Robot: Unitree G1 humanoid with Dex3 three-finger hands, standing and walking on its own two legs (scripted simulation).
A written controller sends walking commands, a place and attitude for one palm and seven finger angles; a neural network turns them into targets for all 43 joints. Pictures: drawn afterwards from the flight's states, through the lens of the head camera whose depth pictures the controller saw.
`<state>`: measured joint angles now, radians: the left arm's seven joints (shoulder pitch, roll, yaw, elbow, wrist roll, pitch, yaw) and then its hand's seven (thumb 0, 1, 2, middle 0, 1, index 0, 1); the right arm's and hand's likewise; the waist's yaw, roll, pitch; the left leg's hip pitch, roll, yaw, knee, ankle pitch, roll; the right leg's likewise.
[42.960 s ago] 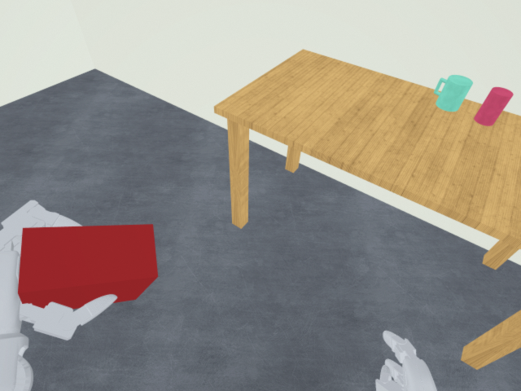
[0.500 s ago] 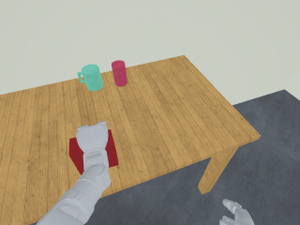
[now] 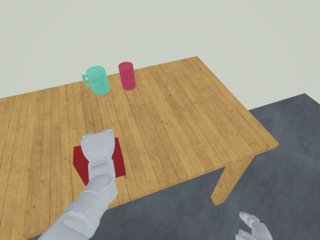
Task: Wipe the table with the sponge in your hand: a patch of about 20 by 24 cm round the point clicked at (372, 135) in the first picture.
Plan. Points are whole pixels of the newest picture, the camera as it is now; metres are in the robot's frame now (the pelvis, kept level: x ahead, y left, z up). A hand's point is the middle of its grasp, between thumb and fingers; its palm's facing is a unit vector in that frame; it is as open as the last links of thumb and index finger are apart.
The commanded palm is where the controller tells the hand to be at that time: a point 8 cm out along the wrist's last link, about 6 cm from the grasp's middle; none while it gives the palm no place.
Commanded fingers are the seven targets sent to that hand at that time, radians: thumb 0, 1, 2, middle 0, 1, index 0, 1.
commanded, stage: wipe back along the third lane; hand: left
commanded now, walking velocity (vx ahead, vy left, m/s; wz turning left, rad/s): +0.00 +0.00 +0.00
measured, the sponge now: (102, 165) +0.33 +0.22 -0.06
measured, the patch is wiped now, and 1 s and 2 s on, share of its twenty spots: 1.00 1.00 1.00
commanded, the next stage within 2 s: slide back across to the middle lane in 0.32 s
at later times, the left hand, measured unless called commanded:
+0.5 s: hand (103, 155) +0.34 +0.21 -0.01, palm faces -0.04 -0.01 -1.00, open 10.3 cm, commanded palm +0.29 +0.19 +0.01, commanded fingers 0.00 0.10 1.30 -1.20 -1.60 -1.20 -1.60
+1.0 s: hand (90, 158) +0.33 +0.23 -0.01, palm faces -0.05 -0.08 -1.00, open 10.2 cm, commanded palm +0.27 +0.24 +0.03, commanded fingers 0.00 0.10 1.30 -1.20 -1.60 -1.20 -1.60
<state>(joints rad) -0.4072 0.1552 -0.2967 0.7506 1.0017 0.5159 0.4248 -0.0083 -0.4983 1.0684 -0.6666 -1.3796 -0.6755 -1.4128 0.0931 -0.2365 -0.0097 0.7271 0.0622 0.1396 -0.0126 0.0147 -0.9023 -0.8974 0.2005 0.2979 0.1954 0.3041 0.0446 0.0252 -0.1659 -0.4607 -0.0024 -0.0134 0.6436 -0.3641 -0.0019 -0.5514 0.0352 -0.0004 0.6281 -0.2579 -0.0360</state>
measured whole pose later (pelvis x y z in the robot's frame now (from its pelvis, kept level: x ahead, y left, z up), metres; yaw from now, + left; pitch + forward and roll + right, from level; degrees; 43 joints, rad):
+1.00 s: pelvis +0.01 +0.00 +0.01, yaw -1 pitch +8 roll +0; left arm -0.22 0.23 -0.19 0.54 1.01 0.44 0.36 -0.01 -0.51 1.07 -0.69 -1.36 -0.69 -1.40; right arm 0.08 -0.25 0.00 0.69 0.07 0.11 -0.03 0.02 -0.90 -0.90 0.20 0.30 0.20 0.30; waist 0.04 0.03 -0.14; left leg -0.35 0.00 0.01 0.57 -0.35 0.00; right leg -0.46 0.04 0.03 0.57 -0.25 -0.03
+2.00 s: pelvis -0.03 -0.01 -0.01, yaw +0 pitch +13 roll +1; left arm -0.53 0.40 -0.04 0.95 1.04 0.22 0.35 0.00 -0.58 1.10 -0.76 -1.28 -0.77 -1.32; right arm 0.19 -0.27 -0.01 0.75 0.05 0.05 -0.06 0.01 -0.90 -0.90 0.20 0.30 0.20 0.30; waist -0.01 0.03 -0.13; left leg -0.60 0.00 -0.01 0.71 -0.34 -0.01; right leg -0.69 0.04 0.00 0.68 -0.22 -0.04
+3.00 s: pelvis -0.02 +0.02 -0.03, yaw -2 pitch +23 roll -2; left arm -0.89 0.65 0.02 1.25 1.06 0.13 0.27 0.00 -0.59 1.11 -0.77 -1.29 -0.77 -1.33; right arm 0.30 -0.27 0.01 0.74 0.05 0.02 -0.02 0.01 -0.90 -0.90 0.20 0.30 0.20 0.30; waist -0.10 0.03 -0.16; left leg -0.87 0.00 -0.02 0.87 -0.41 0.02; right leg -0.92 0.06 0.00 0.76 -0.25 -0.01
